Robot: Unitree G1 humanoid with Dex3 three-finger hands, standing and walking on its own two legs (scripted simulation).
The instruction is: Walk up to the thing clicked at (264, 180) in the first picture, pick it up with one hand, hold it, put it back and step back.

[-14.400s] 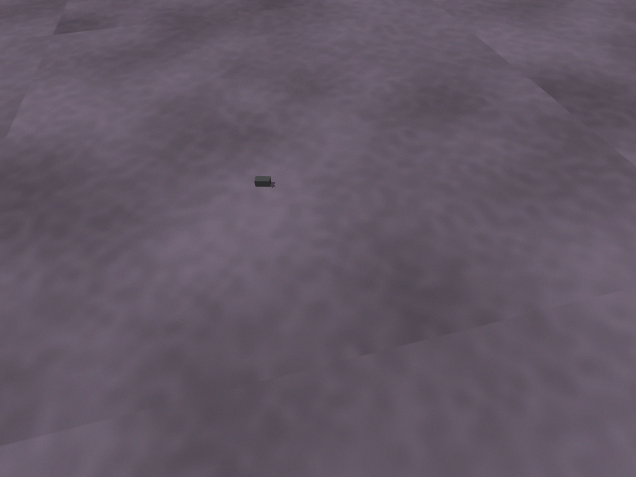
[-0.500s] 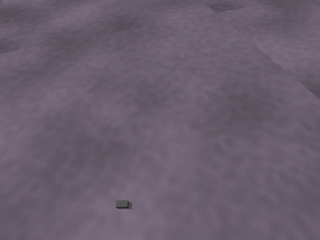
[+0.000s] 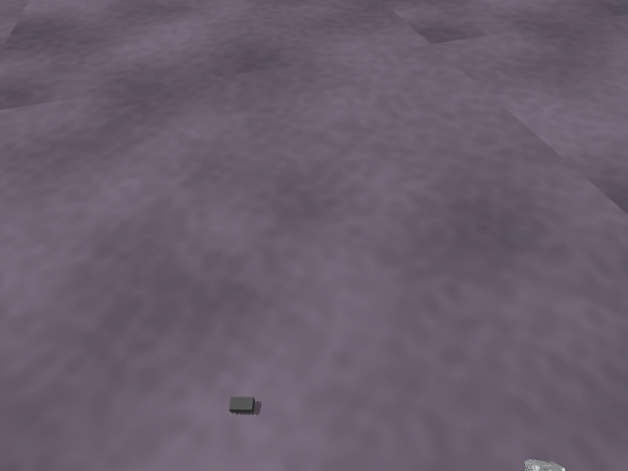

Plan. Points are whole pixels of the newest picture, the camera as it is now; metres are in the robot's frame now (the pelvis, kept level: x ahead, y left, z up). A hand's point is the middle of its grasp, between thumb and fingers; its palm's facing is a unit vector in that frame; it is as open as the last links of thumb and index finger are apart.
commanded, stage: walk up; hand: left
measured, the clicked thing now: (242, 404) +0.45 +0.25 -0.77
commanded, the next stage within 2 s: stand in 0.06 s
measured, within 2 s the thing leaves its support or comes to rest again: neither
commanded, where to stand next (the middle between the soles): +0.07 +0.00 m, yaw +3 degrees
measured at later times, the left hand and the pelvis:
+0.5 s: hand out of the picture +0.06 +0.24 -0.16, palm faces -0.04 -0.94 -0.34, open 7.4 cm; pelvis +0.00 -0.01 +0.00, yaw +0 degrees
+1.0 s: hand out of the picture +0.08 +0.25 -0.16, palm faces -0.05 -0.94 -0.35, open 7.4 cm; pelvis +0.01 -0.01 +0.00, yaw -1 degrees
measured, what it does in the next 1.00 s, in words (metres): stands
